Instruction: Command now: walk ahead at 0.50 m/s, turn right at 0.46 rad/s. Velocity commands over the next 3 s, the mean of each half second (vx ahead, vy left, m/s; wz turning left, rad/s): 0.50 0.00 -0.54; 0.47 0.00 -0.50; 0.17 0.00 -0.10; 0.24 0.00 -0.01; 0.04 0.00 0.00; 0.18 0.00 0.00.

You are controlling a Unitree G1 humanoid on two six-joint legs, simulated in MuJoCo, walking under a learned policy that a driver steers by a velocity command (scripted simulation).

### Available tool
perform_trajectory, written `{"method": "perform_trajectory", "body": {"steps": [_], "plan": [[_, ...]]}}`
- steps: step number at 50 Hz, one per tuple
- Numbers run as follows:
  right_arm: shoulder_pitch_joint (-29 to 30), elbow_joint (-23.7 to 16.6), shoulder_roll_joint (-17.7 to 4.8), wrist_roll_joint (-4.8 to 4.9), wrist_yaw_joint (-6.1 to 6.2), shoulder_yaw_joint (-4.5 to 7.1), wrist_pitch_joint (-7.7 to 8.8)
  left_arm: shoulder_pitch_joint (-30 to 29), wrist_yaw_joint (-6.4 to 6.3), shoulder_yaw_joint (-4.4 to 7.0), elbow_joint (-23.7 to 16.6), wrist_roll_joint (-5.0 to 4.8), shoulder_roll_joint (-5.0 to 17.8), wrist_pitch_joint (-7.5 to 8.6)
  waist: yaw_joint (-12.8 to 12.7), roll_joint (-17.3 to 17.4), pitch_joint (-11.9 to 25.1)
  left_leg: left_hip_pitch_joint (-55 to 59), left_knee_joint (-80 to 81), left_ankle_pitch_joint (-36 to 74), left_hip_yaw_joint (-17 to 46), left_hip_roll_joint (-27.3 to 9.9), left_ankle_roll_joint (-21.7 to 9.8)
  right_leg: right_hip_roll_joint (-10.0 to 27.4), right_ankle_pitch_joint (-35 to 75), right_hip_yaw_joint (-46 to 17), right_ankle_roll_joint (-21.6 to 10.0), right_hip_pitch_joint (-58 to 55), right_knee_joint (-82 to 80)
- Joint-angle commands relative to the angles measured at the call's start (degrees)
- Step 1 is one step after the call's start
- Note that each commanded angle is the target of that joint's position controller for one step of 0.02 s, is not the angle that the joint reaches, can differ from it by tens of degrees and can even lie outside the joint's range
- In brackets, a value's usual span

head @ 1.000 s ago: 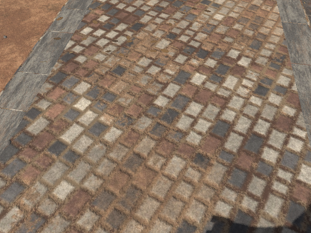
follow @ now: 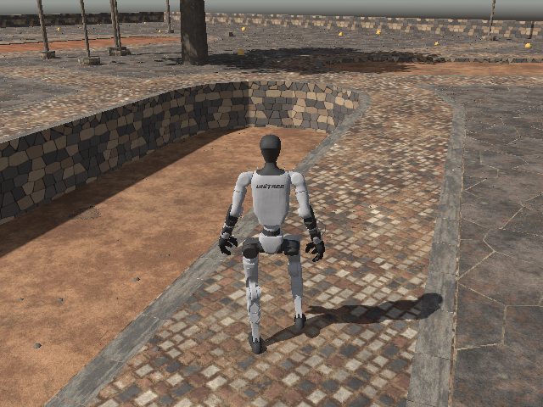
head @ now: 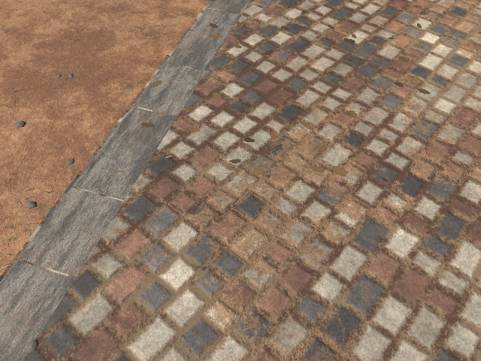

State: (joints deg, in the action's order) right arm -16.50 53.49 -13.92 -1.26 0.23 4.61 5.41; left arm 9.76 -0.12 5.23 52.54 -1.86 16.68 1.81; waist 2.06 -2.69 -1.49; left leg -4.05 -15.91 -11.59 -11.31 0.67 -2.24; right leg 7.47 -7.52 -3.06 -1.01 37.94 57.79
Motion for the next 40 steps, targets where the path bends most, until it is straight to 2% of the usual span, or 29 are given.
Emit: {"method": "perform_trajectory", "body": {"steps": [1, 5, 8, 10, 11, 12, 13, 14, 15, 16, 17, 18, 19, 20, 21, 23, 25, 28, 31, 33, 35, 36, 37, 38, 39, 40], "plan": [[4.6, -3.7, -8.0, 0.07, 0.99, 1.48, 1.06, -1.0, 0.91, -0.17, -3.2, 0.56, 0.8, 0.2, -1.9, 5.8, -2.6, -2.6, 10.2, 11.7, 4.8, -15.5, -7.0, 1.1, 8.3, -0.7, 0.1, 0.8, -8.2], [0.8, -2.6, -9.7, 1.05, 1.59, 2.12, 0.12, -8.8, 2.51, -1.09, -6.6, 0.82, 0.1, 0.24, 0.8, 4.0, -5.2, 3.0, 9.4, 13.5, 0.8, -17.3, -6.6, 0.2, 9.2, 3.3, -1.1, 2.4, -16.4], [-0.6, -2.1, -10.8, 1.99, 1.56, 2.62, -1.12, -11.1, 3.57, -1.05, -9.0, 0.69, 0.9, 0.1, 0.6, 4.7, -5.2, 8.9, 4.9, 22.2, -1.2, -18.7, -5.6, -1.4, 3.5, 6.0, -3.1, 2.2, -19.5], [0.6, -2.6, -12.6, 2.5, 1.68, 3.11, -1.94, -8.4, 3.82, -0.1, -9.6, 0.48, 2.8, -0.14, -2.0, 6.7, -1.8, 10.7, -2.7, 42.1, -2.7, -18.6, -4.4, -5.2, -2.1, 9.6, -5.2, -4.8, -19.5], [1.4, -3.0, -13.4, 2.76, 1.69, 3.27, -2.43, -3.6, 3.75, 0.89, -8.9, 0.19, 4.5, -0.29, -4.9, 7.5, 1.2, 10.3, -10.3, 50.4, -3.4, -18.0, -3.7, -7.7, -4.6, 11.2, -6.6, -11.2, -19.5], [2.8, -3.4, -13.6, 3.18, 1.59, 3.16, -2.78, 4.8, 3.32, 2.55, -6.9, -0.05, 7.3, -0.34, -9.9, 6.7, 5.6, 6.6, -21.9, 51.3, -4.6, -16.0, -2.0, -10.5, -2.0, 11.8, -8.6, -23.3, -23.4], [2.3, -4.2, -12.3, 2.29, 1.65, 2.57, -2.45, 13.7, 2.08, 4.77, -4.7, -0.07, 12.2, -0.85, -13.3, 1.8, 10.4, -6.0, -38.9, 36.0, -4.6, -13.4, 1.1, -7.7, -1.8, 3.4, -11.3, -40.1, -25.9], [-2.7, -7.1, -2.5, -0.19, 0.91, -0.13, -0.93, 12.0, 1.59, 5.45, -4.8, -0.39, 18.1, -0.54, -5.3, -13.7, 13.2, -32.1, -59.4, -19.1, 0.6, -1.2, 5.1, 6.8, -9.1, -29.0, -21.7, -56.8, -31.5], [2.4, -8.5, -5.7, 2.38, 0.2, -0.13, 1.8, 14.0, 2.04, 4.07, -6.7, 0.7, 14.7, 0.53, -8.4, -7.0, 21.1, -39.2, -66.1, -23.5, 15.2, 1.5, 4.1, 11.8, -18.3, -46.3, -24.8, -61.1, -42.0], [8.5, -10.0, -8.5, 4.69, -0.25, 0.57, 3.25, 12.2, 2.17, 3.02, -6.4, 1.17, 10.9, 1.52, -9.4, -3.3, 13.2, -44.7, -65.1, -17.9, 16.3, -1.5, 2.2, 11.0, -14.4, -39.2, -21.4, -57.1, -43.9], [9.1, -9.9, -8.2, 4.11, 0.01, 0.4, 3.93, 8.7, 2.09, 2.39, -7.0, 0.87, 8.6, 2.22, -7.0, 0.5, 8.8, -43.1, -60.3, -12.7, 16.4, -4.4, 1.0, 8.6, -9.0, -31.7, -19.2, -49.3, -43.0], [8.6, -8.8, -8.7, 2.36, 0.51, 0.85, 3.89, 4.2, 1.96, 1.71, -8.0, 0.8, 6.3, 2.44, -4.4, 2.6, 5.9, -38.5, -55.1, -9.6, 16.5, -6.4, 1.1, 6.1, -2.5, -25.3, -17.4, -40.8, -42.9], [7.3, -8.3, -9.5, 1.6, 0.6, 1.37, 3.2, 1.7, 1.64, 1.15, -9.2, 1.36, 4.9, 2.61, -2.3, 1.9, 5.3, -33.7, -51.7, -7.4, 17.1, -7.7, 1.4, 4.4, 2.4, -21.4, -16.7, -35.3, -43.7], [6.8, -8.3, -9.5, 1.35, 0.56, 1.59, 2.37, 1.1, 1.32, 1.02, -9.6, 1.55, 4.9, 2.64, -1.4, 1.8, 4.9, -31.3, -49.3, -6.4, 17.0, -7.9, 2.1, 3.5, 4.8, -19.8, -16.5, -32.4, -44.8], [6.9, -8.5, -8.7, 1.03, 0.58, 1.53, 1.71, 1.7, 0.95, 1.12, -9.6, 1.32, 5.7, 2.71, -1.0, 2.1, 4.2, -30.5, -46.2, -5.8, 16.3, -7.9, 3.0, 3.1, 7.7, -18.1, -16.5, -30.4, -45.4], [10.2, -9.8, -7.0, 0.43, 0.78, 1.01, 0.88, 3.9, 0.11, 1.57, -9.3, 1.02, 7.7, 2.83, -1.6, 2.3, 2.5, -31.0, -39.2, -1.2, 14.9, -7.0, 4.8, 1.8, 11.8, -14.7, -16.1, -27.2, -46.2], [14.8, -11.3, -5.9, 0.42, 0.66, 0.49, 0.71, 5.6, -0.56, 1.8, -9.0, 0.82, 8.6, 2.62, -3.1, 1.1, 1.1, -30.6, -29.8, 7.0, 14.3, -5.4, 5.7, -0.6, 11.0, -11.9, -14.3, -25.4, -46.1], [20.4, -12.9, -4.7, 1.04, -0.2, -0.25, 1.09, 8.0, -0.84, 1.76, -8.7, 0.67, 8.3, 2.02, -5.7, -1.3, 0.2, -26.1, -17.9, 17.1, 13.3, -2.4, 5.7, -2.9, 6.0, -10.3, -11.5, -23.1, -45.3], [23.6, -14.5, -6.0, 1.76, -0.93, -0.18, 1.6, 10.8, -0.83, 1.72, -7.7, 0.33, 7.9, 1.62, -7.0, -2.2, 0.1, -25.1, -13.2, 18.0, 14.6, -1.3, 5.0, -1.3, 3.1, -13.9, -10.8, -26.5, -42.6], [23.6, -14.9, -7.4, 1.82, -1.44, 0.14, 2.2, 11.6, -1.15, 1.69, -7.5, 0.31, 7.6, 1.15, -6.6, -2.6, 0.6, -25.0, -10.7, 14.7, 15.6, -1.0, 4.1, 0.2, 3.1, -17.2, -10.4, -30.9, -38.8], [20.7, -14.4, -8.9, 1.95, -1.65, 0.6, 2.89, 11.0, -1.46, 1.86, -8.0, 0.61, 7.9, 0.72, -4.7, -4.5, 1.3, -21.6, -9.9, 9.4, 15.3, -0.7, 2.6, 1.1, 6.4, -19.9, -9.8, -32.9, -35.0], [15.8, -13.1, -9.9, 1.76, -1.46, 1.22, 3.23, 10.0, -1.44, 1.59, -8.6, 0.72, 7.3, 0.6, -1.9, -5.0, 3.4, -14.9, -7.8, 9.4, 14.2, -0.2, 1.1, -0.5, 10.7, -19.6, -8.7, -32.4, -31.1], [8.3, -11.8, -12.1, 0.82, -1.15, 2.09, 3.56, 8.9, -1.15, 0.7, -9.6, 1.07, 5.0, 0.74, 1.8, -3.6, 9.5, -2.1, -9.4, 9.5, 17.1, -4.3, -1.7, -3.6, 11.6, -17.0, -6.8, -28.4, -20.9], [-1.0, -10.9, -15.4, 0.17, -0.62, 2.94, 3.27, 10.1, -1.19, -0.2, -11.2, 1.75, 2.2, 0.83, 4.3, 4.2, 18.2, 15.3, -10.1, 4.2, 29.9, -14.7, -5.8, -9.0, -0.1, -10.7, -3.8, -17.0, -4.0], [-3.3, -8.9, -17.7, 0.29, -1.23, 3.42, 2.44, 18.1, -1.0, -1.01, -12.7, -0.16, 0.7, 1.46, -0.1, 24.5, 22.8, 27.1, -3.4, -8.2, 56.3, -25.3, -13.5, -13.2, -28.0, -6.8, -1.2, 1.0, 11.4], [-1.0, -10.1, -11.2, 1.56, -1.39, 1.9, 2.16, 16.9, -1.12, -0.04, -10.7, -0.77, 6.6, 1.37, 1.3, 16.0, 16.6, 23.0, -1.4, -18.9, 55.2, -23.7, -11.8, -8.5, -24.6, -8.8, -0.7, 6.2, 17.1]]}}
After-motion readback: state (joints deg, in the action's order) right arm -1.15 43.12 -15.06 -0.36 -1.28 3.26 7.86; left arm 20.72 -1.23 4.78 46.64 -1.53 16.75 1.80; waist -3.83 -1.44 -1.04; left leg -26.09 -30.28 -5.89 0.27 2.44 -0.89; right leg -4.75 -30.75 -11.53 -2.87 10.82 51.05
